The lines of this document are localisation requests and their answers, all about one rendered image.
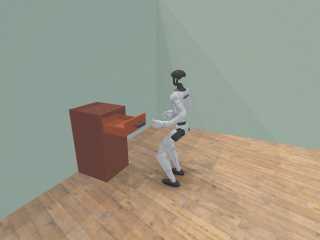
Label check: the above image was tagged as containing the cabinet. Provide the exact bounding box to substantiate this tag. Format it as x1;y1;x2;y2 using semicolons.
69;102;129;183

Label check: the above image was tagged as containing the right robot foot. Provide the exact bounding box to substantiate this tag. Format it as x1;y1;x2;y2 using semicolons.
171;168;184;176

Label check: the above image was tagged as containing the drawer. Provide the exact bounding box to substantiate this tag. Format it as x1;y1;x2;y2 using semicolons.
102;112;146;137

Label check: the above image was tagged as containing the left robot upper arm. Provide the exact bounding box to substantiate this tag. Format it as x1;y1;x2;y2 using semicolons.
170;92;187;118

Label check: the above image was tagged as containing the handle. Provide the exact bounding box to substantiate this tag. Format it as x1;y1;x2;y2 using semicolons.
133;121;146;128

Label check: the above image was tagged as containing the left robot shin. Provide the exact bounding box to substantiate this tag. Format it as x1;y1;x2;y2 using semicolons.
157;153;176;182

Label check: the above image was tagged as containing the left robot forearm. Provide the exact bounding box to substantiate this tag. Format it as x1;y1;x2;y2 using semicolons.
162;112;185;127

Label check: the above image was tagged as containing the robot left hand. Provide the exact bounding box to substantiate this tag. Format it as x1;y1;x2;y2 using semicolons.
151;119;163;129

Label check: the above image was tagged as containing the robot right hand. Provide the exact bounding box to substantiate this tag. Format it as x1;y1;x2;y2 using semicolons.
161;110;173;119

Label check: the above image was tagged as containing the right robot upper arm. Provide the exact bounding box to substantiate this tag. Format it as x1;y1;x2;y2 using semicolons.
185;88;192;110

